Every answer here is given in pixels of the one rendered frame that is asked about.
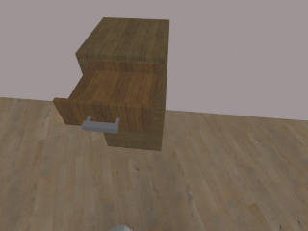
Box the handle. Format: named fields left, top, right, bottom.
left=81, top=115, right=120, bottom=134

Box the drawer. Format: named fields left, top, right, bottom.
left=53, top=60, right=160, bottom=132

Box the cabinet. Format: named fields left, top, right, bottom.
left=75, top=17, right=170, bottom=151

